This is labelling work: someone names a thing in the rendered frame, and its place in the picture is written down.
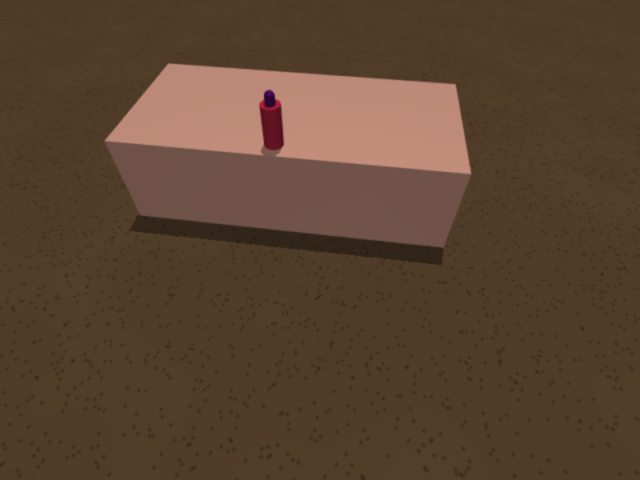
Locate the bottle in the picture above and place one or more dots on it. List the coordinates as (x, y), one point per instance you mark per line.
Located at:
(271, 118)

